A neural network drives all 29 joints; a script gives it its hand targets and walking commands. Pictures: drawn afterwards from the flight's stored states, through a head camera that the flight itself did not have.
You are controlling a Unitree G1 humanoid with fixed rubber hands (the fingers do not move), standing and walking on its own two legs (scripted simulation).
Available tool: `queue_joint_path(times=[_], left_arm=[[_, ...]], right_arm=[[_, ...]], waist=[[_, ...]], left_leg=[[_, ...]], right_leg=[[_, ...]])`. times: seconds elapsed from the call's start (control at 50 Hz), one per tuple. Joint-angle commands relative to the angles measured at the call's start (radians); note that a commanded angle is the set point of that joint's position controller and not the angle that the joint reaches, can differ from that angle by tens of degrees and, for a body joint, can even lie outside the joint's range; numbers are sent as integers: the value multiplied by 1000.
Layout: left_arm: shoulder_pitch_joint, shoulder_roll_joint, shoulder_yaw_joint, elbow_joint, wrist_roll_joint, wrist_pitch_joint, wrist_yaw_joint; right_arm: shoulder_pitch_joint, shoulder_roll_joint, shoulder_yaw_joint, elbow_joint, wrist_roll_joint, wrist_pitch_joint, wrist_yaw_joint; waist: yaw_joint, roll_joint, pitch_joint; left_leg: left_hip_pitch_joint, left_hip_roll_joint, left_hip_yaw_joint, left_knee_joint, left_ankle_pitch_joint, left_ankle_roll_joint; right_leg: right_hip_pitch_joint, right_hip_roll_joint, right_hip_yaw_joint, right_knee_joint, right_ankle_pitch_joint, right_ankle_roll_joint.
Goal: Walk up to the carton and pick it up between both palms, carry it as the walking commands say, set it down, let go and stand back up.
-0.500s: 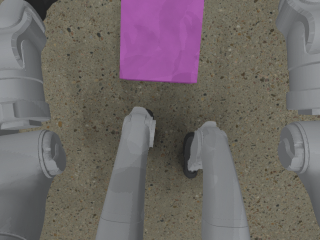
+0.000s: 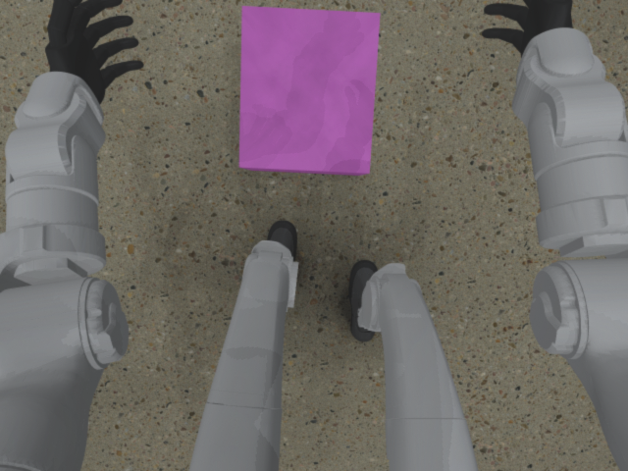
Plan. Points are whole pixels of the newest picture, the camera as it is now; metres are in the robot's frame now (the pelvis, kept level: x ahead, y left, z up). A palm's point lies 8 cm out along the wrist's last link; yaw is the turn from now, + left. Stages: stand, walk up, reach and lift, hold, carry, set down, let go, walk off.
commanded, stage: let go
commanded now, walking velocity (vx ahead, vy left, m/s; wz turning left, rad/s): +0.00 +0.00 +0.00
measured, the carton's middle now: (308, 101) +0.55 +0.09 -0.57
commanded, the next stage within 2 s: stand in 1.26 s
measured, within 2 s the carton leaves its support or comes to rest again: neither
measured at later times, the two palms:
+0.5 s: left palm (41, 286) +0.29 +0.25 +0.00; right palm out of the picture +0.35 -0.20 +0.00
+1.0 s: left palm (71, 326) +0.27 +0.21 +0.04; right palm out of the picture +0.26 -0.26 +0.03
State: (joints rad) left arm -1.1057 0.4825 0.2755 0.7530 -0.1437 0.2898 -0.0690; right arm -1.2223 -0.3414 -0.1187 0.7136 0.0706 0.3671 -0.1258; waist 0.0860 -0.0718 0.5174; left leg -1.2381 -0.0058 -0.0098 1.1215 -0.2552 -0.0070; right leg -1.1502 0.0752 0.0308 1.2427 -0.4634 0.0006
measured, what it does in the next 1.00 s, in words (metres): rises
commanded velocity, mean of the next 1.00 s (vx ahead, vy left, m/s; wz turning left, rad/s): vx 0.00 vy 0.00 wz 0.00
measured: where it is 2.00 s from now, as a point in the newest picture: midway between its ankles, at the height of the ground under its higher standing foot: (320, 295)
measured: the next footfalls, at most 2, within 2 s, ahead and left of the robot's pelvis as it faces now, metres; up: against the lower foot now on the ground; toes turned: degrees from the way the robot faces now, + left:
none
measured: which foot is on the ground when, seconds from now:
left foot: down 0.00-1.00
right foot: down 0.00-1.00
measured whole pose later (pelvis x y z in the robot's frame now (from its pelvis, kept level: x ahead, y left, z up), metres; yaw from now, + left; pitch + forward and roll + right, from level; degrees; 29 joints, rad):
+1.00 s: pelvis +0.11 -0.03 +0.11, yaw +0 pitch -8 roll +3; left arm 0.18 0.23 0.06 0.46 0.01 0.13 -0.11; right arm 0.18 -0.15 -0.09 0.49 0.00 0.10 0.01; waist -0.01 -0.06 0.19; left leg -0.12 -0.03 -0.01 0.49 -0.22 -0.03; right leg -0.05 0.04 0.06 0.61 -0.42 -0.05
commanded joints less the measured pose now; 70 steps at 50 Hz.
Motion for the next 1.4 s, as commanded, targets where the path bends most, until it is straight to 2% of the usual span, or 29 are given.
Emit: queue_joint_path(times=[0.0,0.02,0.04,0.08,0.1,0.12,0.16,0.2,0.22,0.24,0.26,0.3,0.36,0.4,0.48,0.62,0.7,0.74,0.78,0.84,0.9,1.04,1.14,1.22,1.24,1.26,1.3,1.34,1.38], left_arm=[[220,272,-76,-787,-12,-44,-39],[257,250,-99,-790,-14,-33,-45],[232,233,-83,-804,4,-27,-40],[443,162,-85,-768,24,-19,-42],[544,114,-99,-747,20,-22,-43],[603,80,-109,-699,18,-30,-44],[715,9,-139,-532,10,-57,-57],[801,-39,-175,-382,-3,-88,-70],[846,-64,-189,-407,-1,-109,-71],[903,-93,-207,-360,5,-120,-75],[928,-116,-221,-288,11,-127,-79],[926,-138,-232,-265,21,-144,-82],[941,-127,-198,-331,67,-161,-71],[1011,-130,-178,-384,109,-175,-53],[1174,-146,-153,-490,181,-205,-21],[1188,-171,-210,-647,166,-248,-19],[1208,-179,-223,-589,154,-234,-19],[1237,-174,-217,-553,156,-227,-20],[1270,-169,-199,-507,168,-214,-20],[1279,-156,-172,-493,191,-203,-17],[1300,-153,-163,-469,201,-191,-14],[1290,-187,-151,-493,187,-136,22],[1279,-190,-153,-508,181,-123,41],[1273,-195,-162,-505,167,-114,50],[1296,-22,-164,-331,154,-176,71],[1300,-11,-160,-311,168,-207,77],[1278,16,-145,-287,175,-244,76],[1265,4,-148,-280,179,-266,71],[1272,-13,-153,-263,175,-285,68]], right_arm=[[342,-100,-55,-578,-3,-46,-79],[385,-120,-68,-590,-27,-42,-81],[354,-135,-88,-607,-37,-50,-77],[499,-117,-68,-688,-44,-56,-69],[561,-115,-60,-704,-44,-66,-62],[587,-97,-46,-700,-42,-79,-49],[638,-14,-28,-617,-47,-110,-16],[694,52,-4,-525,-55,-139,11],[744,67,13,-550,-52,-160,24],[806,80,25,-497,-56,-174,37],[821,79,39,-431,-56,-183,51],[845,83,46,-355,-67,-196,74],[891,71,35,-330,-95,-214,99],[985,82,41,-307,-100,-233,112],[1198,86,22,-296,-138,-276,126],[1294,94,49,-410,-102,-337,136],[1313,94,60,-442,-81,-342,143],[1333,91,70,-471,-76,-342,143],[1359,77,65,-470,-78,-329,146],[1363,74,75,-482,-67,-317,156],[1372,66,77,-479,-63,-303,164],[1420,40,66,-424,-62,-313,158],[1437,35,70,-410,-58,-315,153],[1446,51,73,-398,-57,-313,147],[1401,-73,19,-195,-97,-327,126],[1392,-95,9,-190,-108,-332,125],[1373,-96,4,-184,-116,-343,127],[1376,-73,8,-174,-113,-361,130],[1389,-76,11,-140,-107,-376,129]], waist=[[31,208,-2479],[1,213,-2423],[1,239,-2305],[3,224,-2154],[-9,201,-2069],[-5,176,-1954],[-2,110,-1648],[-15,31,-1369],[-12,23,-1374],[-16,26,-1284],[-21,26,-1136],[-44,55,-958],[-47,64,-864],[-35,61,-831],[-46,63,-800],[-84,71,-594],[-84,27,-474],[-79,-29,-457],[-74,-43,-464],[-56,-36,-475],[-56,-24,-485],[-73,48,-546],[-80,33,-598],[-80,25,-615],[-57,33,-730],[-56,39,-710],[-61,25,-670],[-75,14,-654],[-87,13,-671]], left_leg=[[1387,-56,6,-69,749,7],[1438,-53,-12,-61,840,-4],[1464,-41,-38,-56,881,-11],[1498,-27,-58,-118,790,-4],[1455,-25,-63,-151,719,-9],[1381,-29,-58,-175,644,-9],[1192,-26,-55,-227,476,9],[1029,-21,-43,-281,301,33],[1051,-21,-36,-300,318,31],[1042,-22,-30,-317,318,25],[998,-20,-25,-336,276,19],[947,-19,-16,-400,106,15],[1002,-25,14,-456,-13,-1],[1104,-36,16,-479,-9,-19],[1287,-51,41,-521,103,-38],[1489,-73,22,-573,174,-40],[1541,-77,14,-568,228,-42],[1550,-79,9,-557,273,-36],[1518,-79,11,-577,275,-34],[1476,-77,11,-600,282,-26],[1445,-74,7,-615,300,-19],[1355,-64,0,-628,313,-18],[1296,-67,-14,-609,332,-17],[1262,-67,-15,-596,323,-16],[1137,36,-7,-592,257,0],[1096,18,-21,-570,136,7],[1045,8,-24,-534,74,17],[1048,18,-30,-565,96,28],[1063,33,-44,-579,151,37]], right_leg=[[602,30,-10,-262,552,34],[511,39,-27,-264,573,45],[373,34,-21,-287,524,45],[367,25,-19,-348,427,32],[398,20,-16,-368,395,25],[410,17,-15,-378,362,21],[412,3,-10,-412,279,14],[415,-13,-14,-456,193,13],[463,-15,-21,-472,219,14],[455,-16,-30,-488,215,17],[400,-21,-34,-506,174,21],[387,-32,-31,-558,65,12],[463,-43,-29,-632,-18,9],[475,-56,-26,-681,-36,-5],[566,-69,-20,-781,47,-15],[560,-123,18,-923,82,-35],[545,-155,32,-975,132,-38],[572,-173,49,-985,211,-38],[666,-169,56,-972,315,-19],[754,-153,50,-950,407,5],[816,-138,51,-927,487,21],[907,-115,47,-859,603,39],[926,-116,50,-822,693,42],[908,-108,40,-812,673,43],[966,-125,87,-815,401,27],[965,-141,135,-861,226,8],[937,-174,209,-900,82,-18],[906,-172,193,-888,143,-13],[919,-161,176,-868,273,-16]])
